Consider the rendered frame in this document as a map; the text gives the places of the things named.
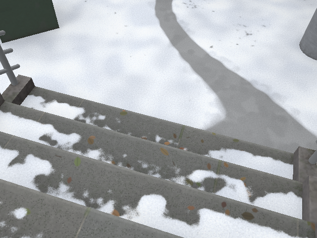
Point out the stairs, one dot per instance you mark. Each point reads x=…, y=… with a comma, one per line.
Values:
x=76, y=168

